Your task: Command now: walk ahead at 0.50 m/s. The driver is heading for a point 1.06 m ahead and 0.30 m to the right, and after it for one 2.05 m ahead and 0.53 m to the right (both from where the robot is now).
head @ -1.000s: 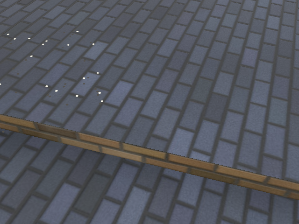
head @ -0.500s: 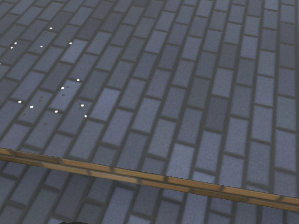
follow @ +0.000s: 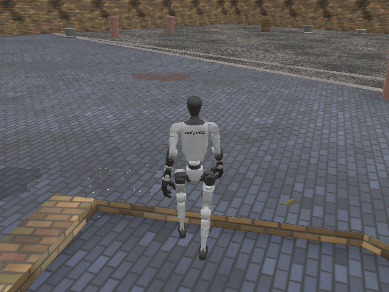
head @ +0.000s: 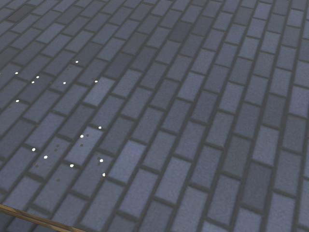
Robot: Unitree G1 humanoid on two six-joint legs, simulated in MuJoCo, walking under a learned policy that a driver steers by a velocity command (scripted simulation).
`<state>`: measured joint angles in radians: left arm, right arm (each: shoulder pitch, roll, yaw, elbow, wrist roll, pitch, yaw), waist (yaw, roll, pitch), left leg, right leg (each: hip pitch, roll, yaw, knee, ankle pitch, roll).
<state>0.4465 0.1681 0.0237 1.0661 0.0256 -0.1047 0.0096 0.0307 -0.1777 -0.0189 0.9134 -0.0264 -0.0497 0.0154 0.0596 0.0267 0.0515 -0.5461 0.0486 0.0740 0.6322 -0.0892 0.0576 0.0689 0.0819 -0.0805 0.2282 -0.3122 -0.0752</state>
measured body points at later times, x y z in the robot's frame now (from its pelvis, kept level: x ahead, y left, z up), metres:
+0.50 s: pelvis +0.26 +0.01 +0.01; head +0.29 +0.02 +0.46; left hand +0.50 +0.14 -0.07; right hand +0.11 -0.18 -0.12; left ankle +0.14 +0.09 -0.74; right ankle +0.41 -0.09 -0.51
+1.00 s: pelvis +0.55 -0.04 +0.15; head +0.58 -0.07 +0.60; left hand +0.49 +0.19 +0.02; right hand +0.74 -0.25 +0.04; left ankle +0.72 +0.09 -0.53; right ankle +0.45 -0.08 -0.60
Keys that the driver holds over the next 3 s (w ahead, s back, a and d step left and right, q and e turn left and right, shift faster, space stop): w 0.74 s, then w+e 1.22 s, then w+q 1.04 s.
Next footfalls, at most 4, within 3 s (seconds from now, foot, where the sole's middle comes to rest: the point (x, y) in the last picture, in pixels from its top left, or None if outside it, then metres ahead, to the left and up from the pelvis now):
0.06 left None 0.18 0.09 -0.77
0.58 right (194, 215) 0.49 -0.08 -0.63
1.14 left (168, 142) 0.81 0.02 -0.63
1.68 right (230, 110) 1.01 -0.27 -0.63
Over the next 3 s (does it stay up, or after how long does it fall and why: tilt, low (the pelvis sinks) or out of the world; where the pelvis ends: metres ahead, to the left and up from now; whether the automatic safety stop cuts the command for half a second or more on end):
stays up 1.53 -0.53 0.15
